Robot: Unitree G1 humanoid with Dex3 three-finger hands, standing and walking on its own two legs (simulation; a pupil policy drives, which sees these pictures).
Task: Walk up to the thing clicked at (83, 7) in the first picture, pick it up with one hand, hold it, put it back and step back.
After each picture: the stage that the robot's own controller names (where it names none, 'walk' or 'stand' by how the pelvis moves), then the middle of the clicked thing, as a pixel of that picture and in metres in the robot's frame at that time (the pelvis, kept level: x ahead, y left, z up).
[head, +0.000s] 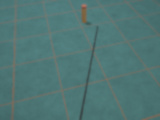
stand; (84, 14) +1.93 +0.02 -0.66
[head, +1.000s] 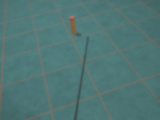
walk; (73, 25) +1.77 +0.27 -0.64
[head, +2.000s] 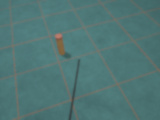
walk; (60, 44) +1.20 +0.34 -0.64
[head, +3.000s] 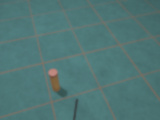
walk; (54, 80) +0.76 +0.26 -0.63
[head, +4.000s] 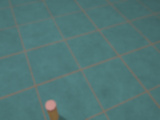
walk; (52, 111) +0.47 +0.21 -0.64
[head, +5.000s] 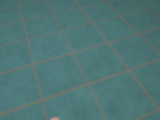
stand; out of the picture +0.40 +0.22 -0.64
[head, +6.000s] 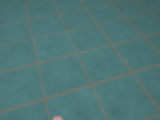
stand; out of the picture +0.41 +0.20 -0.65
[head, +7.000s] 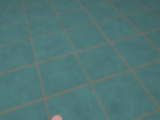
stand; out of the picture +0.42 +0.22 -0.66
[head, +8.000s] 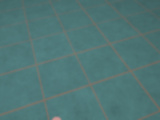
stand; out of the picture +0.41 +0.22 -0.66
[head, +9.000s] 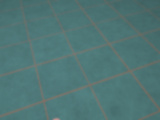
stand; out of the picture +0.40 +0.22 -0.66
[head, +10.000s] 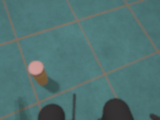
go down; (39, 74) +0.46 +0.21 -0.41
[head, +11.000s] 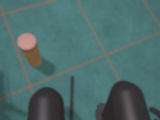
go down; (31, 52) +0.50 +0.21 -0.28
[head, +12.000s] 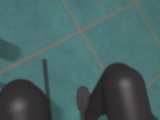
close in; out of the picture +0.49 +0.25 -0.19
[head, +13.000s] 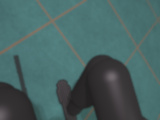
close; out of the picture +0.48 +0.27 -0.17
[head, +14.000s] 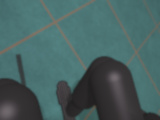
lift; out of the picture +0.44 +0.25 -0.18
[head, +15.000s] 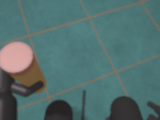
lift; (29, 73) +0.35 +0.19 +0.00
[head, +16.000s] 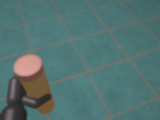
hold; (38, 88) +0.31 +0.17 +0.03
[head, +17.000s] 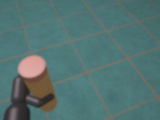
hold; (41, 88) +0.32 +0.16 +0.03
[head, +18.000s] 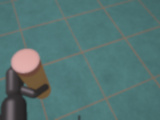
crouch; (35, 78) +0.36 +0.17 -0.01
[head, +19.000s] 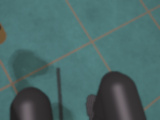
lower; out of the picture +0.52 +0.23 -0.04
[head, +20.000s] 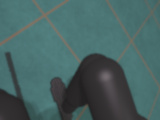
lower; out of the picture +0.50 +0.26 -0.18
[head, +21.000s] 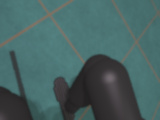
lower; out of the picture +0.49 +0.26 -0.18
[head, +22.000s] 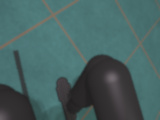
lower; out of the picture +0.48 +0.25 -0.18
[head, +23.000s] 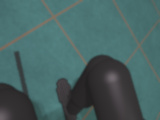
lower; out of the picture +0.47 +0.25 -0.18
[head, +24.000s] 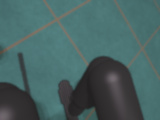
open; out of the picture +0.47 +0.23 -0.18
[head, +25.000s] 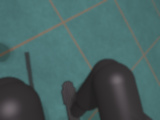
stand; out of the picture +0.47 +0.23 -0.18
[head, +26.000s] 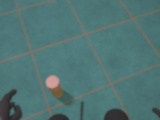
walk; (55, 87) +0.44 +0.16 -0.47
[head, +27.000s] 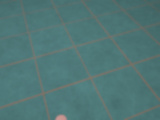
stand; out of the picture +0.40 +0.16 -0.60
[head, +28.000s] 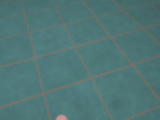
stand; out of the picture +0.39 +0.16 -0.60
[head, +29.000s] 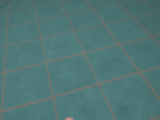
stand; out of the picture +0.41 +0.15 -0.65
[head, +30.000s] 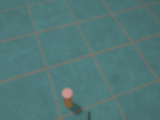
walk; (67, 98) +0.47 +0.09 -0.64
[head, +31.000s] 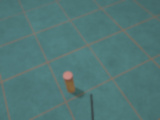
walk; (69, 82) +0.64 +0.17 -0.63
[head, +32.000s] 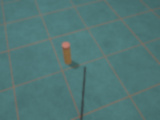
walk; (67, 53) +0.96 +0.18 -0.63
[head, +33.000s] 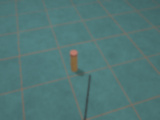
stand; (74, 61) +1.04 +0.12 -0.65
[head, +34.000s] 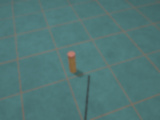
stand; (72, 62) +1.02 +0.13 -0.66
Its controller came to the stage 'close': yes
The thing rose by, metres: 0.69
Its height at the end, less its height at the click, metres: +0.00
